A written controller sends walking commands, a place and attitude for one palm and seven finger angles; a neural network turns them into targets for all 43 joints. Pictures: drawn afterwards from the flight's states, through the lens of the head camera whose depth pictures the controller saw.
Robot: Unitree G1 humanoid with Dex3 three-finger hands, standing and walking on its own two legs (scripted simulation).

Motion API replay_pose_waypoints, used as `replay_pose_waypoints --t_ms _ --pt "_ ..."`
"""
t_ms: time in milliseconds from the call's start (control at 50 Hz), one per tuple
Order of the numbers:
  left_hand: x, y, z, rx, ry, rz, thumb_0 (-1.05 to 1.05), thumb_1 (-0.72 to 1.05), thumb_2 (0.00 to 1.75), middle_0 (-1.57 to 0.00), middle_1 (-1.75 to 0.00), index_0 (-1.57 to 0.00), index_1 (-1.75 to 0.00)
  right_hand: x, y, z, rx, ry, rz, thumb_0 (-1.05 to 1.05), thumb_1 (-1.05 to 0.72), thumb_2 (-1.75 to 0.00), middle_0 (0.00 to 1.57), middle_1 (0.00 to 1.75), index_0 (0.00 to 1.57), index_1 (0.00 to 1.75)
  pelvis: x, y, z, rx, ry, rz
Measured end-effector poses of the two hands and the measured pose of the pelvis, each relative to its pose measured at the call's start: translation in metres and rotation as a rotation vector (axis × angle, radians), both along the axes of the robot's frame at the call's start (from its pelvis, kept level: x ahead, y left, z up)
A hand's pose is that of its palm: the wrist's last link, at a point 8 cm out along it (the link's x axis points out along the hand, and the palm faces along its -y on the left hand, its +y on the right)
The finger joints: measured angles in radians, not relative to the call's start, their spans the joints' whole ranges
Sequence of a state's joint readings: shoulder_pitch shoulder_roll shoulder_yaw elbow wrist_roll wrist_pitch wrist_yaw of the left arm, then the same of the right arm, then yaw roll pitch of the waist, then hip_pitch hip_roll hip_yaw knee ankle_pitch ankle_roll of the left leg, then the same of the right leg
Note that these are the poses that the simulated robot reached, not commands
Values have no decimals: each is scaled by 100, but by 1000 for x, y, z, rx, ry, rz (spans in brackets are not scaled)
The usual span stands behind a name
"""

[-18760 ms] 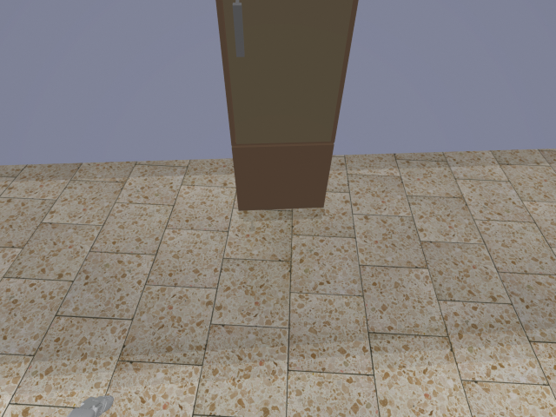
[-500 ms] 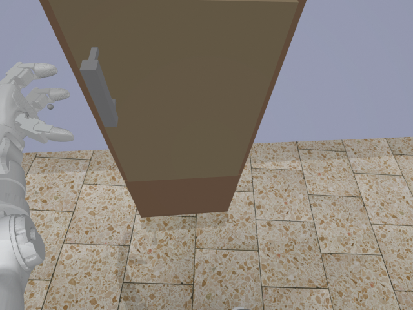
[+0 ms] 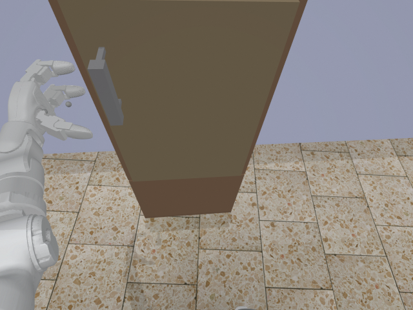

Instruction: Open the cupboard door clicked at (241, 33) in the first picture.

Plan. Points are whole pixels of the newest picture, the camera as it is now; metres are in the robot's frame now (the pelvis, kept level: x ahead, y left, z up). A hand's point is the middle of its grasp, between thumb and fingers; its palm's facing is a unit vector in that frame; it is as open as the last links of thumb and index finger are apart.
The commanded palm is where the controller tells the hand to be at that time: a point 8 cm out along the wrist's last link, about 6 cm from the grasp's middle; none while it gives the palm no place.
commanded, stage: slide the fingers in behind the handle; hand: left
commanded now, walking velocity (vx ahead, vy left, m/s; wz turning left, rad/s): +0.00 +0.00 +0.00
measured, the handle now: (109, 88) +0.51 +0.18 +0.12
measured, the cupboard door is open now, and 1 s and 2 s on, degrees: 0 0 0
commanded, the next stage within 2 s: close the thumb around the handle in 1.48 s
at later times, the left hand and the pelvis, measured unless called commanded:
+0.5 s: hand (85, 103) +0.47 +0.21 +0.12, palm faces +0.07 -1.00 +0.00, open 13.9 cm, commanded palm +0.44 +0.25 +0.12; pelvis -0.01 -0.02 +0.00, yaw +0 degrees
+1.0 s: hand (109, 103) +0.47 +0.17 +0.12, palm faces +0.06 -1.00 +0.01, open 14.0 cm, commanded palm +0.44 +0.21 +0.12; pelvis +0.00 -0.02 +0.00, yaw +0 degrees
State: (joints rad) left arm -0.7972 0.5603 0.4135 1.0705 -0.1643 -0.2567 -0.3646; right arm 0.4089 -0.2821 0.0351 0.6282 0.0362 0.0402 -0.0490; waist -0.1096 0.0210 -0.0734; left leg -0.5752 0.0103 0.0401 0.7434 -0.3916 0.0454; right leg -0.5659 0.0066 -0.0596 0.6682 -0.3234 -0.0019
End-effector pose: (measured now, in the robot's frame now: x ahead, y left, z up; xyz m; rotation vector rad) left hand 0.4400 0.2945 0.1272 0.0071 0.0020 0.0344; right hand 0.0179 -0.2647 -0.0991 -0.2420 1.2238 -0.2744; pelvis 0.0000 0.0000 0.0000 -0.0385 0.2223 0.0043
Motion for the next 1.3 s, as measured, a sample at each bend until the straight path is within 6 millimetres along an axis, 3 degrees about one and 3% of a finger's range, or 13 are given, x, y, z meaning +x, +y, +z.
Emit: replay_pose_waypoints --t_ms 180,560,960,1140,1300 --pt "3 -25 -4 -23 14 2 -1 -50 30 -30 -120 -30 -121 -4 -7 -1 0 -15 -2 1 -91 -90 20 30 20 30 -5 -6 0 8 -4 -3" --pt "2 -30 -3 -10 13 31 -1 -50 30 -29 -121 -30 -122 -3 -23 -2 -3 -12 10 1 -91 -90 20 30 20 30 -7 -20 -1 12 2 7" --pt "4 -72 -4 -19 -6 15 -1 -50 30 -30 -121 -30 -121 21 -9 -7 52 -89 23 1 -91 -90 20 30 20 30 -2 -17 -1 19 -18 0" --pt "5 -84 -4 -8 -2 7 -1 -50 30 -30 -121 -30 -121 15 -9 -10 60 -76 26 1 -91 -90 20 30 20 30 -6 -18 -1 22 -21 1" --pt "3 -82 -3 0 -9 30 -1 -50 30 -30 -121 -31 -121 2 -15 -8 46 -67 4 1 -91 -90 20 30 20 30 -9 -21 -1 25 -23 -7"
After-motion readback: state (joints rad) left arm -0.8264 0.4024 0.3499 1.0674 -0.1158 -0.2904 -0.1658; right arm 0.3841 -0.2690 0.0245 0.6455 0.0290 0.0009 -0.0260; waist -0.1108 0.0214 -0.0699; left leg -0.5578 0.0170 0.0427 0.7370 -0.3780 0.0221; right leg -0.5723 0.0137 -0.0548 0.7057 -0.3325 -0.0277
